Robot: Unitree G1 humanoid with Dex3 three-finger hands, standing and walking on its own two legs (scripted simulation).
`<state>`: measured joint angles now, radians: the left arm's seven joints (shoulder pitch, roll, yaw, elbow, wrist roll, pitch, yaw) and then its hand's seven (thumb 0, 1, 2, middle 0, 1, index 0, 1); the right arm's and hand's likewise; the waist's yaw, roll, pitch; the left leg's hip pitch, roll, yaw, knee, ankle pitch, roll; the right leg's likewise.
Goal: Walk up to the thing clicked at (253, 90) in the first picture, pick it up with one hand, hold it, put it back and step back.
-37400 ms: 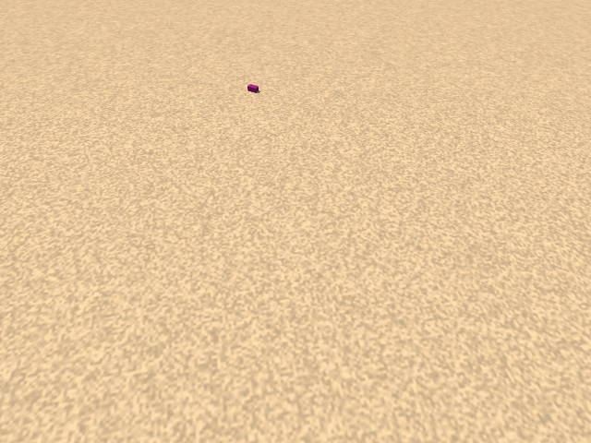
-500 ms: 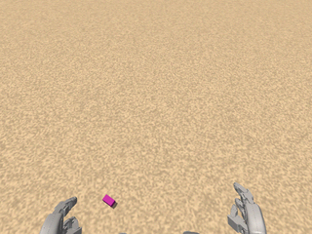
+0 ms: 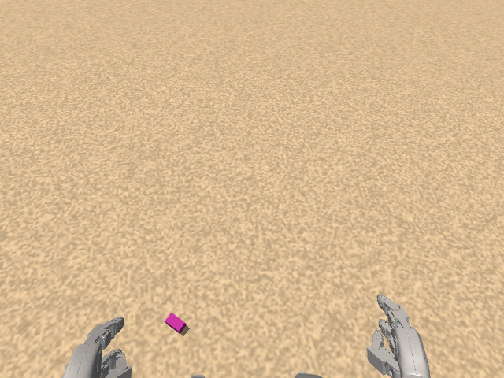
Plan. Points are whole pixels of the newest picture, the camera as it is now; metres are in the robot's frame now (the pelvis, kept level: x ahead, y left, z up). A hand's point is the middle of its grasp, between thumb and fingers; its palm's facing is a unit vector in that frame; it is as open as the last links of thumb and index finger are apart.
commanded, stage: home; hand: left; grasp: from above
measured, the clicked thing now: (175, 323) +0.43 +0.24 -0.70
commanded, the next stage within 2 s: stand in 0.50 s
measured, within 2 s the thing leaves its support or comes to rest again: neither
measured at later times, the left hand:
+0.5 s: hand (128, 371) +0.16 +0.18 -0.04, palm faces +0.04 -0.98 -0.21, open 7.4 cm
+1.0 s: hand out of the picture +0.07 +0.24 -0.11, palm faces +0.03 -0.94 -0.33, open 7.4 cm
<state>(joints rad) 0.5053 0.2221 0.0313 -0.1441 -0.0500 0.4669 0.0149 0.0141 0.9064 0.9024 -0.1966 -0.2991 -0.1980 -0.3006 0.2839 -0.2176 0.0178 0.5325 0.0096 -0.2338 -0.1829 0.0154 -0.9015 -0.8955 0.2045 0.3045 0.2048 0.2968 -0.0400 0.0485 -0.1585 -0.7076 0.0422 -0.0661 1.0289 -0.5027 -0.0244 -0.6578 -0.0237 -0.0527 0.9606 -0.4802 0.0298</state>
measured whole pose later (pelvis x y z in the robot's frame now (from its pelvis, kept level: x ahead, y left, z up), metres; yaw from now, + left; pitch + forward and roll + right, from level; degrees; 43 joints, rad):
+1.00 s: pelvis +0.00 +0.00 +0.04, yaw +1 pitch -1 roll +0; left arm 0.24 0.29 0.05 0.83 0.05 0.03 0.03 0.01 0.91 0.90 -0.20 -0.30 -0.20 -0.30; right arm 0.19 -0.30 -0.05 0.93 -0.05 -0.02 -0.01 0.01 -0.90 -0.90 0.20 0.30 0.20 0.30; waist 0.02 0.00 0.05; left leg -0.33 0.00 -0.03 0.70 -0.36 -0.01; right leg -0.31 -0.06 -0.03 0.68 -0.36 0.04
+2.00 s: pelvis -0.01 -0.01 +0.07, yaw +2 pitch -4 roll +0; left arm 0.12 0.31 0.03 1.15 0.02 -0.01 0.01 0.01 0.91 0.90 -0.20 -0.30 -0.20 -0.30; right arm 0.12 -0.32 -0.02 1.14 -0.02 0.00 -0.01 0.01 -0.91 -0.90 0.20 0.30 0.20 0.30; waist 0.00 0.02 0.06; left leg -0.12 0.03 -0.06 0.37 -0.19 -0.03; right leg -0.09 -0.04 -0.07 0.35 -0.20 0.02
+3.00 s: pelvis +0.01 -0.02 +0.07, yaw +2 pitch -2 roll +0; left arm 0.11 0.32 0.03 1.15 0.02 -0.01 0.00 0.01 0.91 0.90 -0.20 -0.30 -0.20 -0.30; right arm 0.10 -0.34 0.00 1.14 -0.01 0.00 0.00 0.01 -0.91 -0.90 0.20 0.30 0.20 0.30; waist 0.00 0.02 0.05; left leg -0.12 0.03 -0.06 0.34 -0.19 -0.04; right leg -0.09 -0.03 -0.07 0.34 -0.21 0.01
